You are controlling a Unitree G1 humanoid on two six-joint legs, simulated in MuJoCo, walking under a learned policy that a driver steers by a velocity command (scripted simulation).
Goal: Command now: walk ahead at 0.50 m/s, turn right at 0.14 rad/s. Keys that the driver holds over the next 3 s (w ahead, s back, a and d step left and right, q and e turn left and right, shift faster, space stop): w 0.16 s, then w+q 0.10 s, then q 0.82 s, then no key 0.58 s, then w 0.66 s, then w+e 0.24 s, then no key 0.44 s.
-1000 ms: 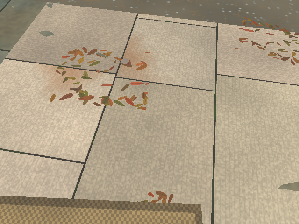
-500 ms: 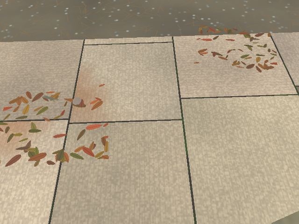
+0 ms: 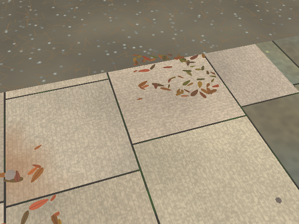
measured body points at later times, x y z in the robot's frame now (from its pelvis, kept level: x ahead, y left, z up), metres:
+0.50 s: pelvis +0.24 -0.06 +0.00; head +0.28 -0.07 +0.45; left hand +0.31 +0.23 -0.11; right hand +0.40 -0.33 -0.12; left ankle +0.31 +0.09 -0.68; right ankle +0.25 -0.15 -0.75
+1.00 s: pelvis +0.33 -0.03 -0.01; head +0.37 +0.01 +0.44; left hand +0.38 +0.29 -0.12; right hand +0.59 -0.23 -0.09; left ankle +0.37 +0.08 -0.75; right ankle +0.42 -0.17 -0.71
